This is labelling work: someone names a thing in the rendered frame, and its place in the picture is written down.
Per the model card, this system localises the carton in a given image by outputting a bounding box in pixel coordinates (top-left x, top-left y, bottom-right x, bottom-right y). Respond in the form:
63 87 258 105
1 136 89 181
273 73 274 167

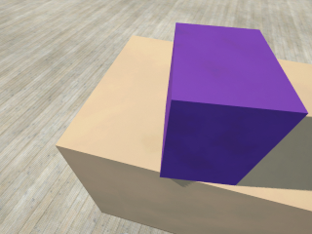
160 22 308 186

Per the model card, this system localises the pedestal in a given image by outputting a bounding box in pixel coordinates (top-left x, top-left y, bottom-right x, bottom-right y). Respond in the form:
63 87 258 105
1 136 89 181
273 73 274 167
56 35 312 234

